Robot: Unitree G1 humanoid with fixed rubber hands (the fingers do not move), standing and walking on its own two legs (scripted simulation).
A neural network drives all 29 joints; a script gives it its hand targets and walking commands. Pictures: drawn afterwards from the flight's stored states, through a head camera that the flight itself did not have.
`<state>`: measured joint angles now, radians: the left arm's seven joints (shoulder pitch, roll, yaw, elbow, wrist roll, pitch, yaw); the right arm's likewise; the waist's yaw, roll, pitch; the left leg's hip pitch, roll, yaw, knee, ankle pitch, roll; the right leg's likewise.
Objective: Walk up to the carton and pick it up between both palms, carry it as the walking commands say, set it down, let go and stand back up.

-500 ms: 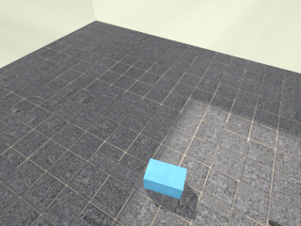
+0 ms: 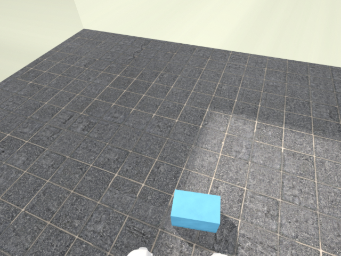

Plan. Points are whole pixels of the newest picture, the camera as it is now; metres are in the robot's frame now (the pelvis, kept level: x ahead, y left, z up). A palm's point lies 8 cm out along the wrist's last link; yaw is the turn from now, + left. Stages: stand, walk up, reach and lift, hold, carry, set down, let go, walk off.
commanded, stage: walk up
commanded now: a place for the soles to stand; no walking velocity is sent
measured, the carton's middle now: (195, 211) +0.47 -0.08 -0.65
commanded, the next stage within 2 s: none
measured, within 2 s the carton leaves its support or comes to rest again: neither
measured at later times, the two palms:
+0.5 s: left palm out of the picture +0.15 +0.33 -0.08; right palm out of the picture +0.10 -0.30 -0.08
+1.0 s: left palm (53, 240) +0.18 +0.30 -0.06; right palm out of the picture +0.05 -0.30 -0.08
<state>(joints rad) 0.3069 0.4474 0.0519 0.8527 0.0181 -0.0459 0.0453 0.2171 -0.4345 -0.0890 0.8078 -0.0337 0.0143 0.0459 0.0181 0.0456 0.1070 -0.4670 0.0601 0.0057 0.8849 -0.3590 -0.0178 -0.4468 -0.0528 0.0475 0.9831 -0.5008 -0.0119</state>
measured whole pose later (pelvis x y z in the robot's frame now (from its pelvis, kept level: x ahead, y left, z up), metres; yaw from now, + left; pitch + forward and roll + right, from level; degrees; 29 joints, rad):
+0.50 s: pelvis +0.03 +0.02 +0.02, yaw -7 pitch -3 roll +0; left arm 0.14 0.41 0.02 0.99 0.00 -0.03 0.01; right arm 0.07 -0.39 -0.03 0.96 0.00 0.00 0.01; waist -0.01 0.00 0.12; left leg -0.34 0.08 0.08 0.75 -0.36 -0.02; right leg -0.34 0.01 0.08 0.76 -0.37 0.02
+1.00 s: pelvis +0.03 +0.02 +0.04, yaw -11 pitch -3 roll +2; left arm 0.10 0.37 0.02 1.02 0.01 -0.02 0.00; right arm 0.07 -0.40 -0.04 1.06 0.00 0.01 0.02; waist -0.03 0.01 0.11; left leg -0.24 0.08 0.17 0.59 -0.28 -0.01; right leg -0.30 0.02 0.15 0.64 -0.29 0.02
